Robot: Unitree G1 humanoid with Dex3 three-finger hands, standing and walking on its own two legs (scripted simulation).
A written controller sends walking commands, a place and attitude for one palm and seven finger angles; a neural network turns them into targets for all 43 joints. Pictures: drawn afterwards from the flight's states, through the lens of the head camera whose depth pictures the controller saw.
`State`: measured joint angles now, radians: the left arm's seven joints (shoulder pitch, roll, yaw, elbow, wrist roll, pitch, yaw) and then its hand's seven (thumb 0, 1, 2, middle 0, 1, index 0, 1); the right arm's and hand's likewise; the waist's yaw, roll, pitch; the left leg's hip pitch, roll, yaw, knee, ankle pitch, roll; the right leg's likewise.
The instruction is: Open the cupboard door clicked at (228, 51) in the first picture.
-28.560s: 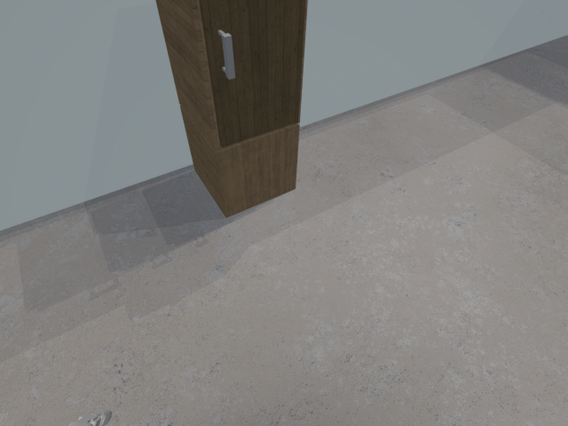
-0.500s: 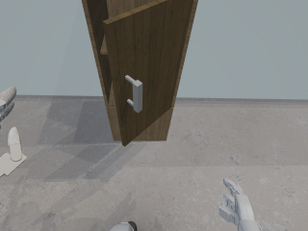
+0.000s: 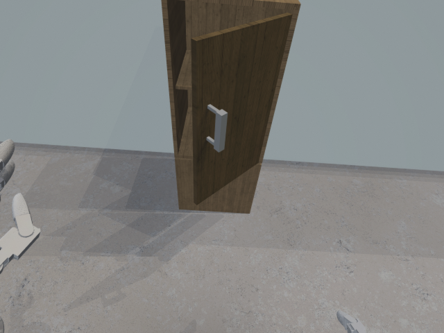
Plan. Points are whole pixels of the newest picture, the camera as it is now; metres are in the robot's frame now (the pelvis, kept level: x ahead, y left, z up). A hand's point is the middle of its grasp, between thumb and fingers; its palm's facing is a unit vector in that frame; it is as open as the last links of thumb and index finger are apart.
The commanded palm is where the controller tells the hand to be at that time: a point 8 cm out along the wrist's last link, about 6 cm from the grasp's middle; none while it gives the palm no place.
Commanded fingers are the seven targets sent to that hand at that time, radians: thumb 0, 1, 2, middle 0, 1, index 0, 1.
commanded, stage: stop stepping back and stand still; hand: left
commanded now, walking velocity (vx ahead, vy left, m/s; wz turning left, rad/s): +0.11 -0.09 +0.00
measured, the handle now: (215, 128) +0.63 +0.07 +0.01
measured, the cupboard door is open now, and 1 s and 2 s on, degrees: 45 45 45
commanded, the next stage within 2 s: let the arm hang, fingers relaxed in 0.46 s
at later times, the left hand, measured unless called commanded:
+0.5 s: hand (28, 253) +0.17 +0.26 +0.16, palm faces +0.44 -0.80 -0.41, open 7.5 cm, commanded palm +0.12 +0.30 +0.18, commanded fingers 0.00 0.90 0.90 -0.20 -0.30 -0.20 -0.30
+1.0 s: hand out of the picture -0.02 +0.19 -0.17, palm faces +0.04 -0.98 -0.21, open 7.0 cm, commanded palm none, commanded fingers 0.00 0.90 0.90 -0.20 -0.30 -0.20 -0.30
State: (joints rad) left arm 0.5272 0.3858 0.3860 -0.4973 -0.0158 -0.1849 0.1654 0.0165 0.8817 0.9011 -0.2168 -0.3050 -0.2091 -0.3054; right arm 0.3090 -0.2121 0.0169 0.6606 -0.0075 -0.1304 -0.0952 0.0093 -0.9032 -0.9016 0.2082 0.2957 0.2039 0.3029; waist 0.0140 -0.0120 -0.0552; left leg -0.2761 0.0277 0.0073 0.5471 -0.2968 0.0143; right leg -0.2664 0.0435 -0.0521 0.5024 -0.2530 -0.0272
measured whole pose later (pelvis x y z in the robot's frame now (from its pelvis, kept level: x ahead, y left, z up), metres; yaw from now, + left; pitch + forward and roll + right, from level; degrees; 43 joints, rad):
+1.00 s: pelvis -0.03 +0.00 +0.01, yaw +1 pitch -1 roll +0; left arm 0.27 0.21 0.01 1.06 0.00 0.01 0.02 -0.02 0.98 0.90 -0.21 -0.30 -0.20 -0.30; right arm 0.24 -0.19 0.01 1.08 -0.02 0.02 -0.02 0.00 -0.91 -0.90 0.20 0.29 0.20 0.30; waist 0.00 -0.01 0.07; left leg -0.23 -0.01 -0.01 0.44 -0.19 0.01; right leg -0.17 0.03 -0.07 0.41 -0.23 -0.04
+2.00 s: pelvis -0.01 -0.01 +0.01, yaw +0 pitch -1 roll +0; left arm 0.22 0.21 0.01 1.14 0.00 -0.01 0.02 0.01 0.90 0.90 -0.20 -0.30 -0.20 -0.30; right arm 0.21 -0.22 0.00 1.14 -0.02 0.00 -0.03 0.00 -0.91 -0.90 0.20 0.29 0.20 0.30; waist -0.01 0.03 0.05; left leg -0.15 0.00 0.01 0.35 -0.18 0.00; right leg -0.12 0.03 -0.05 0.36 -0.22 -0.05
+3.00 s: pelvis -0.02 -0.05 -0.01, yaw -16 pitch +0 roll +1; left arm 0.17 0.21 0.08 0.94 0.02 0.03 0.00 0.01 0.90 0.90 -0.20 -0.30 -0.20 -0.30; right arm 0.20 -0.23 -0.06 1.00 -0.01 0.06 -0.03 0.00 -0.91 -0.90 0.21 0.30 0.20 0.30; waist 0.00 0.05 0.12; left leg -0.37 0.11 0.09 0.93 -0.51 -0.05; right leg -0.32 0.02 0.00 0.66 -0.34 -0.05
